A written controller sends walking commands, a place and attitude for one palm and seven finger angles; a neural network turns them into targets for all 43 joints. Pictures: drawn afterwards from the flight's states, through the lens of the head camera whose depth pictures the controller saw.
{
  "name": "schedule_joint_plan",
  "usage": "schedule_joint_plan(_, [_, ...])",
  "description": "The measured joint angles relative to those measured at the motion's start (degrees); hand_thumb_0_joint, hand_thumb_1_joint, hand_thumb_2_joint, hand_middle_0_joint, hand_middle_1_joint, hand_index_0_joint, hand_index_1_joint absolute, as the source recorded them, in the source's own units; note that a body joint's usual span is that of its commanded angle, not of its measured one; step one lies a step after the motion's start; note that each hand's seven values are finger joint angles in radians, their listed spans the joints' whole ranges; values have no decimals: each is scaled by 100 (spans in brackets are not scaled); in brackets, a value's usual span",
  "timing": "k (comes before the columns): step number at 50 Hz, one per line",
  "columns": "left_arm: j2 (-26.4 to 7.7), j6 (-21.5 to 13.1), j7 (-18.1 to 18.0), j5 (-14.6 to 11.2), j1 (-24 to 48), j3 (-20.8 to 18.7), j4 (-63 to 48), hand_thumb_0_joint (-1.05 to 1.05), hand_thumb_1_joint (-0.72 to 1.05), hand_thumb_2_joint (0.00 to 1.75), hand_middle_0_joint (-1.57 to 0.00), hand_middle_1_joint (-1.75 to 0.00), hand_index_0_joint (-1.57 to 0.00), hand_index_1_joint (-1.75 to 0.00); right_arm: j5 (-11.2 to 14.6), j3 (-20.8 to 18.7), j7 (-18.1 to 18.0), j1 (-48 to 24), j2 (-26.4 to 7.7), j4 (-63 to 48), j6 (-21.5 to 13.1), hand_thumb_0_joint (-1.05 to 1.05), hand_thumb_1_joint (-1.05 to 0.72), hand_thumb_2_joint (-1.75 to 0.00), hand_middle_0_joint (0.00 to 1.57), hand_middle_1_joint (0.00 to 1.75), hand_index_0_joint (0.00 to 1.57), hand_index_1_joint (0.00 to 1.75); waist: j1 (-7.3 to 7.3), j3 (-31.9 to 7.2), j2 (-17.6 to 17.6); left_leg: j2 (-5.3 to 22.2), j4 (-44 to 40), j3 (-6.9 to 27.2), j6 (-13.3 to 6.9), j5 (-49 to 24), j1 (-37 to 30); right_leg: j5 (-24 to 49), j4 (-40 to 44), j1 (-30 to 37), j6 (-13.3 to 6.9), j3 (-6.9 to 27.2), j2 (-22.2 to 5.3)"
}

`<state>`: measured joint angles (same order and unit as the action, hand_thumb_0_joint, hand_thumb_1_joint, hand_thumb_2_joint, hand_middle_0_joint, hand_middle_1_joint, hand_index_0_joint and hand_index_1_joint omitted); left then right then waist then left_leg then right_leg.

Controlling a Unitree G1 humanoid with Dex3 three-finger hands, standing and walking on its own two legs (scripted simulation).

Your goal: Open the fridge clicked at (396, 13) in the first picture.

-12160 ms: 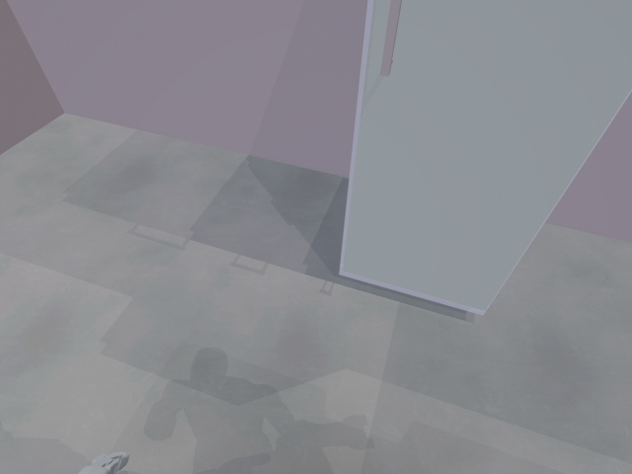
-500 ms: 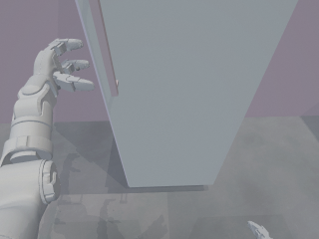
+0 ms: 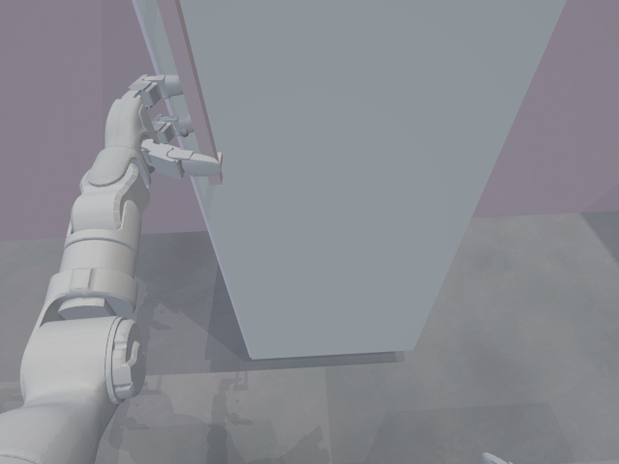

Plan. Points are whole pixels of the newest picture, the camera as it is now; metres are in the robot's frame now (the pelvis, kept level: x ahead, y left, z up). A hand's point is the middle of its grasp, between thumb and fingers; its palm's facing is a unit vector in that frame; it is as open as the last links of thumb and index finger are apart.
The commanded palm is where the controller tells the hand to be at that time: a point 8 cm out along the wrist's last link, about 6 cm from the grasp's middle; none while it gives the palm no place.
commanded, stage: feel for the door with the fingertips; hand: left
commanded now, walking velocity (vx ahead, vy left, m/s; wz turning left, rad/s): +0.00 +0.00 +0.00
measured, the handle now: (191, 70) +0.52 +0.16 +0.27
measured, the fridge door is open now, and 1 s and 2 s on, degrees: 0 0 0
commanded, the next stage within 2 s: slide the fingers in behind the handle in 0.54 s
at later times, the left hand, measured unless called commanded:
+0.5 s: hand (171, 125) +0.46 +0.18 +0.22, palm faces +0.08 -1.00 -0.01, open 14.0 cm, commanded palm +0.45 +0.23 +0.22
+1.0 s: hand (177, 123) +0.47 +0.18 +0.22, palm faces +0.06 -1.00 +0.02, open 13.8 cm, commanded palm +0.44 +0.22 +0.22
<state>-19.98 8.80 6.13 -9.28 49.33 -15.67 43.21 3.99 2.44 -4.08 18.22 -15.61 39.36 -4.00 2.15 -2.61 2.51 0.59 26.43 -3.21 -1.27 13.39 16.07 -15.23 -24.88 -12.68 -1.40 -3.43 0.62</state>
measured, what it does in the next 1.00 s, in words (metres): stands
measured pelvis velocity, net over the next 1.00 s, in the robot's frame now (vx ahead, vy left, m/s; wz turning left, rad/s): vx -0.01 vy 0.00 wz -0.01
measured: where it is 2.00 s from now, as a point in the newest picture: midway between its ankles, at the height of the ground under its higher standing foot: outside the picture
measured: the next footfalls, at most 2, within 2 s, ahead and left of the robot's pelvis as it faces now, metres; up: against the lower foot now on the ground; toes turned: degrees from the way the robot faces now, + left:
none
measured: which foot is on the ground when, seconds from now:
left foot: down 0.00-1.00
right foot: down 0.00-1.00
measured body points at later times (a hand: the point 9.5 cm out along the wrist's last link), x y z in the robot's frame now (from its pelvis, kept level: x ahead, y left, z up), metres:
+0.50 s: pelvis +0.00 -0.01 +0.00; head +0.02 -0.01 +0.45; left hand +0.45 +0.24 +0.22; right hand +0.09 -0.28 -0.11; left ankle +0.00 +0.10 -0.74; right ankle -0.03 -0.10 -0.74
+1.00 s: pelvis -0.01 +0.00 +0.00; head +0.01 +0.00 +0.45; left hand +0.46 +0.23 +0.22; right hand +0.04 -0.26 -0.12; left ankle +0.00 +0.10 -0.74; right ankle -0.03 -0.10 -0.74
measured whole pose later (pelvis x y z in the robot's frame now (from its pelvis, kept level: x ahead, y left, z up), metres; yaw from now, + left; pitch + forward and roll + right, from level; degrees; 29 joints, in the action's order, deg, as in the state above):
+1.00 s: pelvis -0.01 +0.00 +0.00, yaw +0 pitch +5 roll -1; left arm -24.3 1.5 7.8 -7.8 56.9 -17.5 57.4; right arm 3.4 2.1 -3.7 22.9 -16.0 41.1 -6.0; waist 4.1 -3.3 2.1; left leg 0.8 28.2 -3.3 -1.6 13.5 19.6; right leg -14.8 -25.9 -16.0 -1.2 -3.2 0.8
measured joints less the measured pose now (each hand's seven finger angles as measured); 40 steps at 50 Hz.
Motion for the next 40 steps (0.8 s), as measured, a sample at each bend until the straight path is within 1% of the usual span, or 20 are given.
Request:
schedule_joint_plan(2, [71,-85,-54,26,-59,-54,-129,-1,-50,30,-30,-120,-30,-120,-20,3,10,0,18,12,-7,1,-90,-90,20,30,20,29,0,-16,-10,13,-24,-23,10,-1,-35,4,14,20,-7,24,13])
schedule_joint_plan(4, [67,-109,-81,60,-61,-119,-121,-1,-50,30,-30,-120,-30,-120,-29,16,11,-11,37,23,15,1,-90,-90,20,30,21,29,13,-47,-20,27,-42,-37,19,4,-73,5,30,50,-16,40,28])
schedule_joint_plan(9, [-189,104,-64,173,110,-201,253,-1,-50,30,-30,-120,-30,-120,-8,34,-25,-48,52,-1,93,1,-90,-90,20,30,21,29,45,-70,-41,56,-65,-28,43,-2,-116,10,59,95,-42,34,58])
schedule_joint_plan(12, [-330,146,1,174,120,-217,339,-1,-50,30,-30,-120,-30,-120,3,7,-48,-37,17,-41,96,1,-90,-90,20,30,21,29,29,-53,-19,66,-71,-10,52,-14,-110,27,85,105,-54,17,70])
schedule_joint_plan(17, [-428,-42,205,53,222,-152,510,-1,-50,30,-30,-120,-30,-120,22,-12,-90,-13,-41,11,53,1,-90,-90,20,30,21,29,-16,-26,-51,59,-30,66,62,-21,-58,19,73,94,-63,-59,68])
schedule_joint_plan(20, [-492,-97,263,72,451,-43,809,-1,-50,30,-30,-120,-30,-120,29,-16,-107,-25,-71,57,17,1,-90,-90,20,30,21,29,5,2,-84,49,38,130,65,-16,38,4,32,35,-67,-123,60])
schedule_joint_plan(24, [-496,-201,240,110,777,99,1156,-1,-50,30,-30,-120,-30,-120,4,-43,-105,-28,-124,95,-67,1,-90,-90,20,30,20,29,57,57,-61,30,119,183,54,-18,203,4,-19,-96,-58,-177,41])
schedule_joint_plan(27, [-466,-356,239,79,939,-21,1351,-1,-50,30,-30,-120,-30,-120,-31,-37,-88,-13,-133,135,-110,1,-90,-90,20,30,20,29,119,48,-50,23,128,157,38,-21,286,10,-44,-197,-43,-151,30])
schedule_joint_plan(31, [-529,-571,288,151,1041,-133,1652,-1,-50,30,-35,-124,-35,-124,-62,-22,-56,136,-97,171,-129,1,-90,-90,20,30,20,29,155,-16,-66,16,147,128,26,-4,352,-10,-86,-281,-29,-122,20])
schedule_joint_plan(36, [-581,-683,274,234,1214,-151,1925,-1,-50,30,-40,-126,-40,-127,-84,-10,-6,312,-51,226,-131,1,-90,-90,20,30,21,29,186,-37,-75,15,226,140,14,21,448,-22,-133,-357,-18,-133,17])
schedule_joint_plan(40, [-601,-734,244,239,1206,-141,1938,-1,-50,30,-41,-125,-40,-126,-90,-16,11,413,-38,223,-137,1,-90,-90,20,30,21,29,210,-41,-62,18,248,118,2,17,489,-1,-145,-402,-9,-111,17])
